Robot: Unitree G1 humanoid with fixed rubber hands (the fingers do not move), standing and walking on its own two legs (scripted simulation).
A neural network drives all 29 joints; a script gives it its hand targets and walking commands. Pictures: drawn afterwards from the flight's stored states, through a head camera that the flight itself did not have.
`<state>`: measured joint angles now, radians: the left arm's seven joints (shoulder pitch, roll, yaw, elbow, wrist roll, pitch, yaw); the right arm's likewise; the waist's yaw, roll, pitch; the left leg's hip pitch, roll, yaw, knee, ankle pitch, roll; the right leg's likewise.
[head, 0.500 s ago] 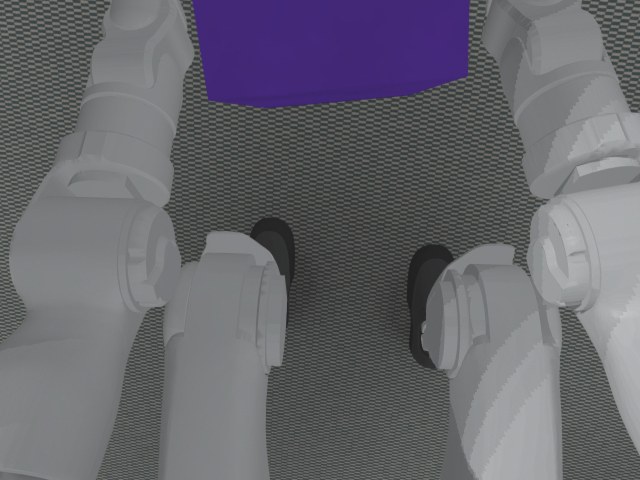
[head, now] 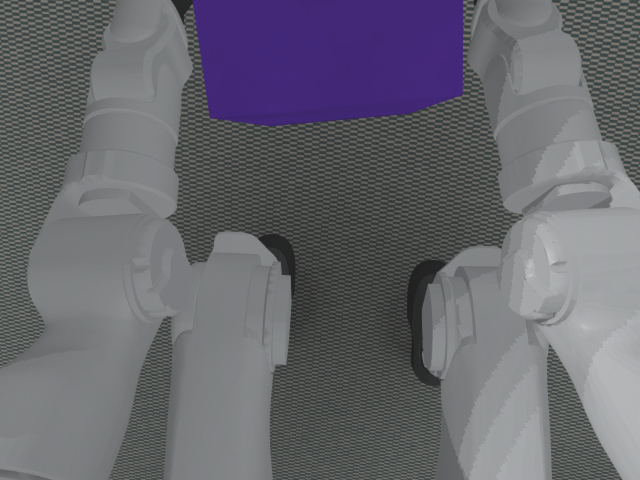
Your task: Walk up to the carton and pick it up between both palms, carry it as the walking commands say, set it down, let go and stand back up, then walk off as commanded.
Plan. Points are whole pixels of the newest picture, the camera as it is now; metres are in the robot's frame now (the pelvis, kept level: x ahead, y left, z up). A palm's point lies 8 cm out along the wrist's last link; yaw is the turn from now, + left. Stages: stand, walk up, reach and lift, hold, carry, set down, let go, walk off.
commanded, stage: reach and lift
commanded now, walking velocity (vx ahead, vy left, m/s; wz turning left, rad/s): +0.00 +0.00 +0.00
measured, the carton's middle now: (328, 12) +0.54 +0.06 -0.24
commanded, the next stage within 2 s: none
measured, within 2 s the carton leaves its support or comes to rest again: leaves its support in 0.34 s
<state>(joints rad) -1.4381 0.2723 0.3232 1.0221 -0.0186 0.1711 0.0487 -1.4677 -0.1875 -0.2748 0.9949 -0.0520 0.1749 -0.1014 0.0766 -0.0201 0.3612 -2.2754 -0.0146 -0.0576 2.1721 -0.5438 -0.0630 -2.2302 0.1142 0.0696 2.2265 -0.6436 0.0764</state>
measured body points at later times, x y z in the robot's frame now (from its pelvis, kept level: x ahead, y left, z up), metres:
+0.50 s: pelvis +0.00 +0.00 +0.01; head +0.36 +0.02 +0.28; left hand +0.54 +0.20 -0.14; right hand +0.57 -0.09 -0.14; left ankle +0.12 +0.14 -0.34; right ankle +0.10 -0.13 -0.34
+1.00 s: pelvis +0.00 +0.00 +0.05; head +0.35 +0.03 +0.34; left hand +0.54 +0.21 -0.08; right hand +0.57 -0.09 -0.07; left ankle +0.12 +0.14 -0.34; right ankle +0.10 -0.13 -0.34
